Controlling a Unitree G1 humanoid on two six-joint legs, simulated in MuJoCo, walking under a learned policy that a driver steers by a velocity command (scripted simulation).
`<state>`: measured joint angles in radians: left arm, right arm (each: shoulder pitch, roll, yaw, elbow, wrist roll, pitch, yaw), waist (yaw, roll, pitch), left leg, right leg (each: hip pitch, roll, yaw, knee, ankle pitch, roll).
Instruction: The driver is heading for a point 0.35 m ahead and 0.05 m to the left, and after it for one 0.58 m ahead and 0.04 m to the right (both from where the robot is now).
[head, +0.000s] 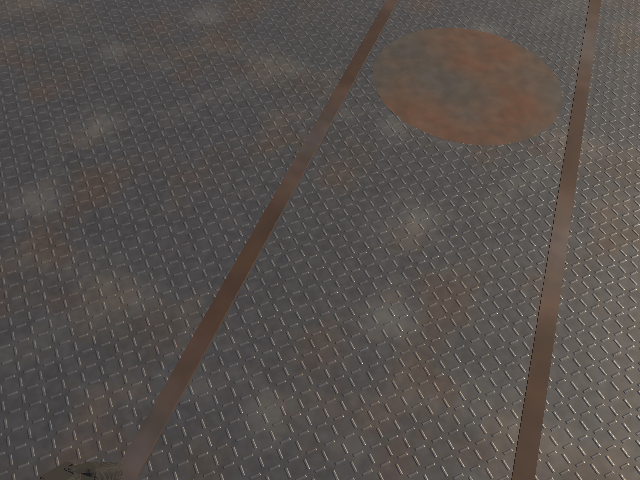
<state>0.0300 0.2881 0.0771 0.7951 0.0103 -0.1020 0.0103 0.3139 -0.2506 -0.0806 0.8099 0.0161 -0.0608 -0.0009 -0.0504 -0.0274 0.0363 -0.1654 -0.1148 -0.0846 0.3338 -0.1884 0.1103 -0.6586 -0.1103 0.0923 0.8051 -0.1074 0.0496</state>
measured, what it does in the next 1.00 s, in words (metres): walks ahead, turning left: right foot, then left foot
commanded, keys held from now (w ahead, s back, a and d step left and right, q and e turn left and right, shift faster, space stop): w+q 0.18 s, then q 0.38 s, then e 0.44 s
